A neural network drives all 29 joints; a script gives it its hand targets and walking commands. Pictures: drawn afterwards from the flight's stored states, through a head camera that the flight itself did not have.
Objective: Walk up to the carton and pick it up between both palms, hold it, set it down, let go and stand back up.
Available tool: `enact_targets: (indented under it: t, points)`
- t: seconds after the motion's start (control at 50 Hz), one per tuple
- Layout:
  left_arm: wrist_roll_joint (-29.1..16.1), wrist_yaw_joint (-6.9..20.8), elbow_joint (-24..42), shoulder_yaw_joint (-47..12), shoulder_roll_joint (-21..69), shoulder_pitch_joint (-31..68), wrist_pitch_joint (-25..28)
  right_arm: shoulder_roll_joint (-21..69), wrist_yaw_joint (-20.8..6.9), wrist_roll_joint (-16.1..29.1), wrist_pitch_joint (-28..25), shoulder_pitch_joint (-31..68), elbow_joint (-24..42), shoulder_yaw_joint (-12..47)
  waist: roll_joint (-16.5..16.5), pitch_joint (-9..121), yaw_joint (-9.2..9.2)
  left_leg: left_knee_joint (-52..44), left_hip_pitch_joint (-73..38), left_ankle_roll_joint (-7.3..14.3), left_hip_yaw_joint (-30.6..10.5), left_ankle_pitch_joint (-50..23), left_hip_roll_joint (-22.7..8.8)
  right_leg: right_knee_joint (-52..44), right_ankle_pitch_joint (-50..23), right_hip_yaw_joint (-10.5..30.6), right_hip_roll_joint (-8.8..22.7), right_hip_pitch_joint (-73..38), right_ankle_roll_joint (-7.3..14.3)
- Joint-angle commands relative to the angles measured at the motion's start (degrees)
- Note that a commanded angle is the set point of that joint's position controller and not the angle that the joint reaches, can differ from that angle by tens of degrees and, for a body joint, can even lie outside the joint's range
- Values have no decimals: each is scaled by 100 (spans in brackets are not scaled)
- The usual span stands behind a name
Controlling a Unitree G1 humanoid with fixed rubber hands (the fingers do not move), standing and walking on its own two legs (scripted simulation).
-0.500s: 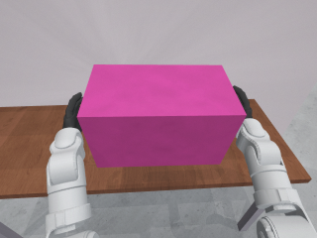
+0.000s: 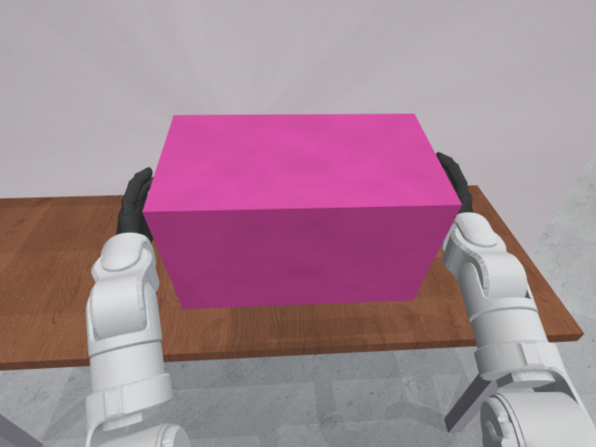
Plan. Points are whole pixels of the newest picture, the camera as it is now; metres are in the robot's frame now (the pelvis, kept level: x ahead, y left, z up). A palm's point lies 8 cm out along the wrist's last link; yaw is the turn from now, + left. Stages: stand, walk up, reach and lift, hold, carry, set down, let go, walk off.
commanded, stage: hold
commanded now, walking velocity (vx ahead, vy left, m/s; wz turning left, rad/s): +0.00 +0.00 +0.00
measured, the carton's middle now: (298, 211) +0.37 +0.00 +0.17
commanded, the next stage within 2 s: none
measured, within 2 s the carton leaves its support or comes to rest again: neither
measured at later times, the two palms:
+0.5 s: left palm (135, 228) +0.34 +0.20 +0.18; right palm (455, 211) +0.35 -0.20 +0.18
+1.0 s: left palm (134, 226) +0.34 +0.20 +0.18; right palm (456, 209) +0.35 -0.20 +0.18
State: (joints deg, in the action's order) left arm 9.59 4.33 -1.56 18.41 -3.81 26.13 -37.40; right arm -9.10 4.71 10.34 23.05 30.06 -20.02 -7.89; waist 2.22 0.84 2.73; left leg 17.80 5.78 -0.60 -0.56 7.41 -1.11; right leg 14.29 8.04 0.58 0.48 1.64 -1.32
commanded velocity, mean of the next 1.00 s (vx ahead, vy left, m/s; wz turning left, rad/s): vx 0.00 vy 0.00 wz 0.00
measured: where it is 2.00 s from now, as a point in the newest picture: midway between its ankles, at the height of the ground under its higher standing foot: outside the picture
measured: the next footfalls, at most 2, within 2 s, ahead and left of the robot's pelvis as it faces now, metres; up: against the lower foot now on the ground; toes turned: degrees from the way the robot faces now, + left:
none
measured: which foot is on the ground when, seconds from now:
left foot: down 0.00-1.00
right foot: down 0.00-1.00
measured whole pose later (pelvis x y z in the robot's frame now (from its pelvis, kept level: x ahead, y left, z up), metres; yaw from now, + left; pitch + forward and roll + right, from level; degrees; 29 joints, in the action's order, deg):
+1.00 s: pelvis +0.00 +0.00 +0.00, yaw +0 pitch -5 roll -1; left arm 11.4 5.6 -1.1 19.8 -3.2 28.3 -39.6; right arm -8.5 4.5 9.1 25.4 31.4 -18.8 -9.1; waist 1.6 0.8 3.1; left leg 17.5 5.6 -0.6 -0.7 6.9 -1.0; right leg 14.2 7.7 0.1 0.6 1.5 -1.3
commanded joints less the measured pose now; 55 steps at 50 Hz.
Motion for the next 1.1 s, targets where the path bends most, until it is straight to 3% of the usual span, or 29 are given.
enact_targets:
  t: [0.0,0.04,0.1,0.22,0.32,0.62,0.86,0.98,1.0,1.08]
  points:
    - [-882,819,1284,-2652,2000,3794,349,2224,-1027,720,-427,4363,2214,2416,-445,2727,88,29,-1259,-306,298,-1608,348,-65,-1416,-348,-380,-340,12]
    - [-793,844,1196,-2575,1957,3705,307,2154,-1029,674,-365,4296,2123,2321,-417,2428,128,-30,-1143,-289,293,-1347,324,-125,-1161,-306,-345,-299,11]
    - [-811,827,1220,-2520,2001,3828,295,2207,-1077,632,-366,4313,2044,2281,-359,2429,49,-136,-1046,-231,300,-1019,286,-198,-797,-323,-330,-242,34]
    - [-810,839,1323,-2523,1978,3641,255,2250,-1050,746,-347,4322,2335,2407,-335,2652,36,-21,-1181,-257,295,-1501,347,-86,-1431,-311,-337,-465,-26]
    - [-745,878,1364,-2380,1842,3639,185,2231,-1024,706,-256,4199,2304,2430,-198,2490,42,-62,-1118,-206,301,-1406,372,-111,-1408,-314,-338,-495,-35]
    - [-744,928,1603,-2482,1855,3538,108,2144,-977,755,-230,4128,2602,2410,-398,2572,108,-10,-1212,-275,300,-1605,382,-93,-1593,-340,-342,-482,-58]
    - [-702,938,1012,-2267,1869,3985,86,2200,-1099,539,-180,4523,2079,2132,-316,2201,66,-178,-857,-175,322,-688,325,-230,-398,-345,-286,-153,19]
    - [-682,949,1081,-2240,1906,3830,134,2275,-1062,593,-227,4463,2133,2212,-291,2525,39,-112,-983,-169,332,-1072,344,-157,-942,-347,-311,-374,-21]
    - [-678,950,1032,-2196,1860,3790,146,2274,-1062,582,-233,4487,2118,2257,-152,2521,15,-124,-971,-141,320,-1004,325,-165,-878,-337,-300,-387,-30]
    - [-720,919,1188,-2313,1868,3866,198,2272,-1067,606,-287,4416,2164,2272,-326,2680,52,-82,-1038,-183,312,-1151,336,-146,-975,-361,-315,-348,-9]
